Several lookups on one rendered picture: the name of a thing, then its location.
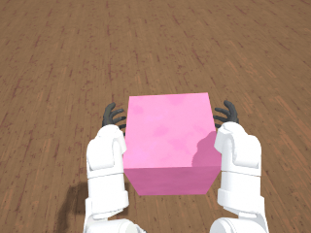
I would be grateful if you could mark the robot left forearm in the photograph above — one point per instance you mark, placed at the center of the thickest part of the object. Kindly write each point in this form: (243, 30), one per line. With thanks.
(104, 169)

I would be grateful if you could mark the robot left hand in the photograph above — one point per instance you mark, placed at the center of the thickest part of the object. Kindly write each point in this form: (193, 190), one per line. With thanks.
(109, 114)

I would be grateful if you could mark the robot right hand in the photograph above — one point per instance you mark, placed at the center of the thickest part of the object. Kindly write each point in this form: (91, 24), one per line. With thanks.
(230, 113)

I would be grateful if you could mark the robot right forearm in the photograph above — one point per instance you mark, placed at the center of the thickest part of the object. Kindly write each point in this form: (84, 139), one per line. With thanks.
(241, 171)

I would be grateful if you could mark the robot right upper arm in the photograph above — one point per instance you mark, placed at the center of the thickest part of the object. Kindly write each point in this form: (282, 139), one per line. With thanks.
(235, 225)

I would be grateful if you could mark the carton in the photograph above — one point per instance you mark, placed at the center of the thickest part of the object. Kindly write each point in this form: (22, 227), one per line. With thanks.
(170, 142)

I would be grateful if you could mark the robot left upper arm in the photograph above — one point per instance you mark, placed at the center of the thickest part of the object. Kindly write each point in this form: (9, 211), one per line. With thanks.
(122, 225)

